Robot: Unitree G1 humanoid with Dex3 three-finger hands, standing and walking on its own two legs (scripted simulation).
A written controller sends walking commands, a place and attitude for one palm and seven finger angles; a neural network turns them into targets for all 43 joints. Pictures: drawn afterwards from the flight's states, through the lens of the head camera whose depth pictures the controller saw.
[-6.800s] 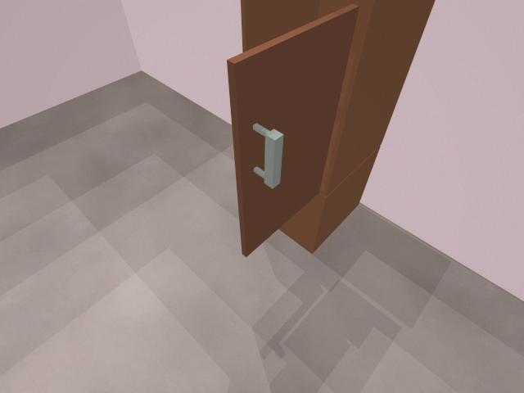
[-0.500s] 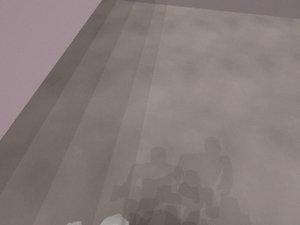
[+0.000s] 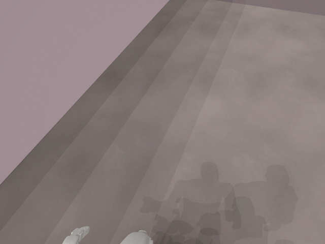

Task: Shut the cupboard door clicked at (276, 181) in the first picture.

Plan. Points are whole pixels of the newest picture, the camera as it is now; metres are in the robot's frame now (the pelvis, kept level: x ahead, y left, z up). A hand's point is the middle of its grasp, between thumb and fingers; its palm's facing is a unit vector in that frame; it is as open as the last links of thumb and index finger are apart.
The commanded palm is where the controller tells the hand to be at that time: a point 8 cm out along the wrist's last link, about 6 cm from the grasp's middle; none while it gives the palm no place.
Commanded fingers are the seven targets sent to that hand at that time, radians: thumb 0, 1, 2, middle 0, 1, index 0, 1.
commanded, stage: walk to a spot facing it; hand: left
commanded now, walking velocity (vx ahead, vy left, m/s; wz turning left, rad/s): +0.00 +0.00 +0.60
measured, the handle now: out of the picture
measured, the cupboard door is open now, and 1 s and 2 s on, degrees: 89 89 89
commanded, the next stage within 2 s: none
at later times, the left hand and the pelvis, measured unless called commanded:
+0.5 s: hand out of the picture -0.01 +0.24 -0.17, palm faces +0.36 -0.90 -0.26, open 7.4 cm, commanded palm none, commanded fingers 0.00 0.90 0.90 -0.20 -0.30 -0.20 -0.30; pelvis +0.00 +0.01 +0.01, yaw +19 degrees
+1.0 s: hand out of the picture -0.03 +0.16 -0.15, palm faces +0.61 -0.75 -0.25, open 7.3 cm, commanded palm none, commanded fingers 0.00 0.90 0.90 -0.20 -0.30 -0.20 -0.30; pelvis +0.03 -0.03 +0.01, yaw +39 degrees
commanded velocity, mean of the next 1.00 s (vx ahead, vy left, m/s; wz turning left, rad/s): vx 0.00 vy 0.00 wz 0.60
